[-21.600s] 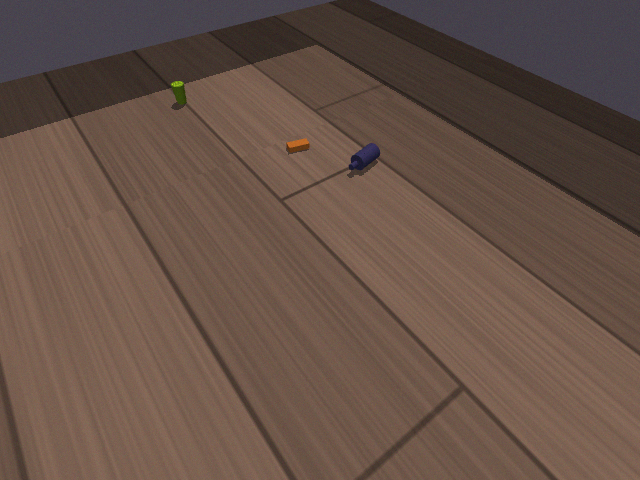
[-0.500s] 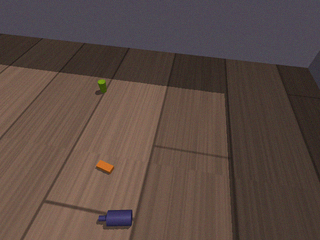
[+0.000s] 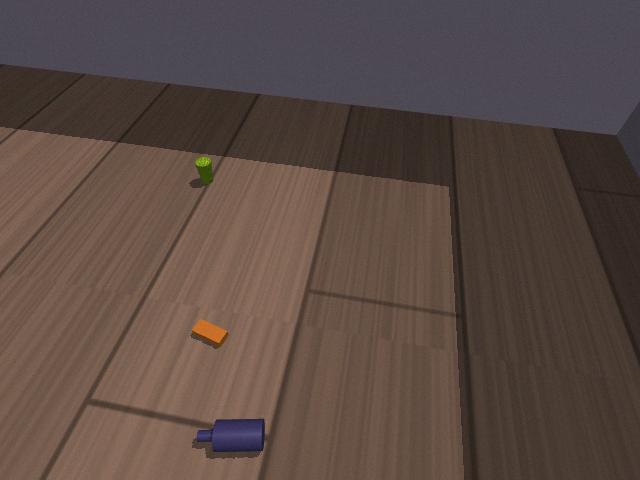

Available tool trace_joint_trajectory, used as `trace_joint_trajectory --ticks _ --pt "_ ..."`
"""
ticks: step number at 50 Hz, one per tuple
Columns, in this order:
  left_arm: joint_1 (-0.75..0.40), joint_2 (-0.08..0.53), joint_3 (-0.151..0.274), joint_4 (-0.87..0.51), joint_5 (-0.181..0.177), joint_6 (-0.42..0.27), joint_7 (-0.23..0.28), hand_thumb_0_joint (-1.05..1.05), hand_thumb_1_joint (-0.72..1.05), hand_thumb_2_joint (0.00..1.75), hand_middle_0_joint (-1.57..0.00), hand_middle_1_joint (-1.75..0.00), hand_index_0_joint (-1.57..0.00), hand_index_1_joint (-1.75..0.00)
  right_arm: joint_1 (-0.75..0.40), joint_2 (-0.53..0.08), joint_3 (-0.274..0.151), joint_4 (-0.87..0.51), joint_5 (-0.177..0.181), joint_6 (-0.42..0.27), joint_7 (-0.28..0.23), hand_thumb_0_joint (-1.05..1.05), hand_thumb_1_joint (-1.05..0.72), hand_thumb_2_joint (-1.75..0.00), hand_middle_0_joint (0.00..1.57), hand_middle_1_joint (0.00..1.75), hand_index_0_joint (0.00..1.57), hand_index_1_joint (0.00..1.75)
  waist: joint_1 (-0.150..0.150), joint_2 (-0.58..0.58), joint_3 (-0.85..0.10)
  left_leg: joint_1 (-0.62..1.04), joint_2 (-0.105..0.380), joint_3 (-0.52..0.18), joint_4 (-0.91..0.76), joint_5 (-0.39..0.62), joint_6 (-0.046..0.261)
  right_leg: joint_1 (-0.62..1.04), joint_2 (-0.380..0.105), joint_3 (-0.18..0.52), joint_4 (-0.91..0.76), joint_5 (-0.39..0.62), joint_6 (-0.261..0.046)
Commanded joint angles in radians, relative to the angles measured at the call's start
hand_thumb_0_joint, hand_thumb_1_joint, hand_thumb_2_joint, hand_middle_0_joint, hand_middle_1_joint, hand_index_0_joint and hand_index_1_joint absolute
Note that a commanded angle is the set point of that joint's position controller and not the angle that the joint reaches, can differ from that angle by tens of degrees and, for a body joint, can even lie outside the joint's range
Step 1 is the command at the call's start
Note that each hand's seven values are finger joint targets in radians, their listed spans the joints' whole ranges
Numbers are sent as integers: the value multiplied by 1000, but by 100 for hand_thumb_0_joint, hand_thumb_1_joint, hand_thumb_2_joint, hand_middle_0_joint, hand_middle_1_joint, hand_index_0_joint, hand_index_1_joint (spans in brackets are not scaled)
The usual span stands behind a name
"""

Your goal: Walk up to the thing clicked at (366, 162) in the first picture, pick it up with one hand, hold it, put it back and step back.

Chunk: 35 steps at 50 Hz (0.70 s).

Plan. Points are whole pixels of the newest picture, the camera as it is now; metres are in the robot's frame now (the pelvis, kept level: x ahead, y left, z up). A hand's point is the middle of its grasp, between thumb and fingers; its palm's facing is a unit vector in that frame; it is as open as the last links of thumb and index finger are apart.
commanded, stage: stand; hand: left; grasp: from above
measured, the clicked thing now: (230, 435) +0.38 +0.24 -0.74
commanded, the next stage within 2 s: rise first in 0.22 s
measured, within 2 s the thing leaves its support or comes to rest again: neither
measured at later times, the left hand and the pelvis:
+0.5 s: hand out of the picture +0.13 +0.25 -0.16, palm faces +0.03 -0.95 -0.32, open 8.4 cm; pelvis -0.02 +0.00 -0.01, yaw +1 degrees
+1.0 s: hand out of the picture +0.12 +0.26 -0.24, palm faces -0.16 -0.88 -0.45, open 14.0 cm; pelvis -0.02 +0.01 -0.10, yaw +0 degrees
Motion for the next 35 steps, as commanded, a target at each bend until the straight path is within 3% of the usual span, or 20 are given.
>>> trace_joint_trajectory --ticks 1,15,16,17,18,19,20,21,22,23,24,25,27,30,32,35 --pt "-30 216 39 -56 -1 -17 19 0 90 90 -20 -30 -20 -30 -46 -207 -38 -61 -3 -18 -14 0 -90 -90 20 30 20 30 1 -2 -98 57 131 -104 -36 162 23 -17 -124 80 -32 141 -30" --pt "-24 216 39 -61 -3 -17 19 0 90 90 -20 -30 -20 -30 -35 -211 -42 -62 -4 -16 -14 0 -90 -90 20 30 20 30 1 -9 -79 44 126 -104 -40 132 26 -20 -125 83 -44 121 -31" --pt "-22 214 37 -59 -2 -18 18 0 82 98 -14 -38 -14 -38 -40 -213 -42 -63 -2 -17 -13 0 -88 -90 20 30 20 30 2 -1 -76 45 127 -110 -42 136 24 -26 -123 82 -43 113 -30" --pt "-373 47 42 -410 -53 -113 34 0 74 97 -17 -46 -13 -46 -6 -46 7 -350 65 -68 -33 0 -95 -91 20 30 20 30 -121 22 1 -103 -6 20 31 -25 16 -259 12 -8 36 38 -22" --pt "-509 103 62 -357 -53 -107 41 0 66 93 -17 -54 -15 -54 36 -74 -1 -298 67 -68 -43 0 -92 -91 20 30 20 30 -87 -6 -36 -86 -11 15 45 -48 17 -210 10 -21 44 3 -22" --pt "-318 181 120 -162 -32 -65 48 0 58 94 -15 -62 -14 -62 68 -102 -13 -286 62 -59 -48 0 -92 -91 20 30 20 30 -71 -50 -27 -116 -17 17 64 -81 22 -214 13 -29 44 -45 -25" --pt "-221 168 126 -87 -24 -44 33 0 50 96 -15 -68 -13 -70 81 -101 -26 -314 62 -47 -47 0 -90 -90 20 30 20 30 -38 -41 -29 -158 -15 25 96 -60 21 -225 17 -35 79 -44 -29" --pt "-283 193 127 -121 -1 -44 24 0 42 94 -11 -76 -12 -78 93 -101 -41 -328 52 -48 -53 0 -91 -90 20 30 20 30 -42 -50 -98 -169 -16 21 140 -31 25 -249 14 -28 116 -19 -30" --pt "-335 267 173 -196 15 -58 18 0 34 97 -11 -84 -12 -86 116 -106 -55 -343 46 -55 -60 0 -91 -91 20 30 20 30 -27 -6 -203 -143 -15 16 168 9 20 -231 14 -23 156 31 -29" --pt "-243 269 195 -152 43 -47 4 0 26 94 -9 -92 -11 -91 117 -102 -68 -372 36 -62 -57 0 -90 -90 20 30 20 30 -19 28 -252 -156 -20 13 201 55 15 -226 10 -25 195 74 -33" --pt "-140 213 180 -55 74 -29 -11 0 18 95 -7 -100 -10 -97 147 -97 -77 -379 26 -61 -51 0 -91 -91 20 30 20 30 -25 -22 -252 -211 -21 6 252 64 16 -263 12 -26 235 86 -32" --pt "-82 211 197 -57 98 -22 -20 0 10 96 -6 -103 -9 -100 153 -94 -87 -396 20 -63 -43 0 -91 -91 20 30 20 30 15 -20 -278 -252 -24 6 286 78 15 -261 12 -28 271 91 -33" --pt "-81 236 225 -194 124 -7 -17 0 -6 99 -3 -108 -6 -105 143 -86 -96 -460 22 -63 -41 0 -90 -90 20 30 20 30 45 62 -384 -212 -30 5 293 130 3 -228 17 -29 299 118 -40" --pt "-93 142 162 -214 148 59 -2 0 -30 99 -5 -109 -6 -108 110 -72 -85 -521 26 -64 -35 0 -87 -90 20 30 20 30 19 48 -271 -303 -20 -7 310 54 -3 -333 29 -42 314 25 -41" --pt "-115 172 176 -259 165 91 10 0 -45 101 -6 -109 -5 -109 86 -76 -90 -569 31 -69 -32 0 -89 -90 20 30 20 30 12 29 -246 -365 -11 -16 343 -32 -1 -401 33 -45 341 -63 -41" --pt "-67 138 178 -312 170 112 19 0 -55 99 -6 -108 -6 -109 104 -63 -91 -598 30 -87 -27 0 -88 -90 20 30 20 30 2 -3 -252 -432 -7 -16 402 -96 6 -467 37 -47 400 -124 -37"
